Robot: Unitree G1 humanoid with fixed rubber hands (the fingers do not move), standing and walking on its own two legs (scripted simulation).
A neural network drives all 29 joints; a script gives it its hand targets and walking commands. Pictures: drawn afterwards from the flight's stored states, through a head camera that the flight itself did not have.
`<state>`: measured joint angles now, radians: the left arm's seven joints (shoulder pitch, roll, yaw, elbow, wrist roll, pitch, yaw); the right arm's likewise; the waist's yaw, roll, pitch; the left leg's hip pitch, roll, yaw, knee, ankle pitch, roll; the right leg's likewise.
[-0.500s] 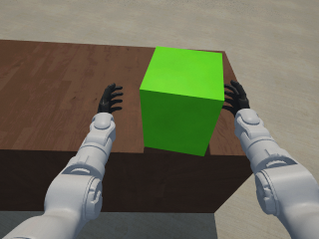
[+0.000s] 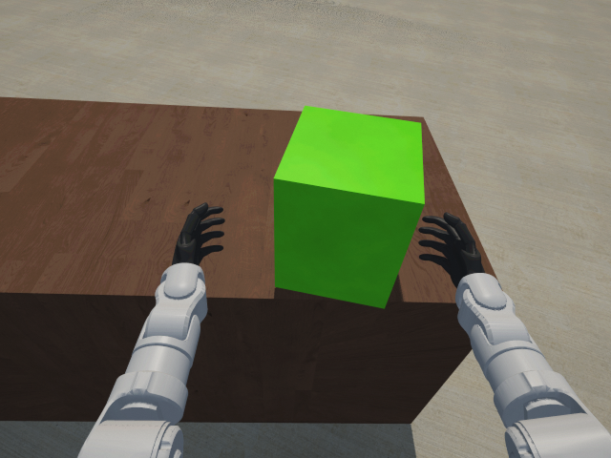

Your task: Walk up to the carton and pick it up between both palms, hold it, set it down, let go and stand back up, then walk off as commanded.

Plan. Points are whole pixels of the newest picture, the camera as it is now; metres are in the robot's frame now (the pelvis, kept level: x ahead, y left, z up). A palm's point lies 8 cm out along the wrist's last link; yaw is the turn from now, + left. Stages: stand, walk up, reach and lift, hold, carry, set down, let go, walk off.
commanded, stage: set down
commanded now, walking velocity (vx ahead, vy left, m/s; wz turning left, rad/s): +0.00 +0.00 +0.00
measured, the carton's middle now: (345, 208) +0.51 -0.01 +0.04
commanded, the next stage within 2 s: none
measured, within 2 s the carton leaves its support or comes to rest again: neither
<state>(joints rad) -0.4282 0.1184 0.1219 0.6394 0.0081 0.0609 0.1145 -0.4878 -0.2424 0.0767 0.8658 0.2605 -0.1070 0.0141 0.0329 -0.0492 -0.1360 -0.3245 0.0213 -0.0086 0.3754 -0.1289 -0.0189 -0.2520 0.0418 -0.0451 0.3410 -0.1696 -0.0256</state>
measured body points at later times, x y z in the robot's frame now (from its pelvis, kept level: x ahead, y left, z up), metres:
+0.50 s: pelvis +0.00 +0.00 +0.00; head -0.02 +0.02 +0.45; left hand +0.28 +0.20 +0.06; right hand +0.29 -0.19 +0.06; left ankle +0.04 +0.12 -0.75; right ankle +0.00 -0.09 -0.75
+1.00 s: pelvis +0.00 -0.01 +0.00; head -0.02 +0.01 +0.45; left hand +0.21 +0.20 +0.02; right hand +0.21 -0.20 +0.04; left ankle +0.04 +0.12 -0.75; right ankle +0.00 -0.09 -0.75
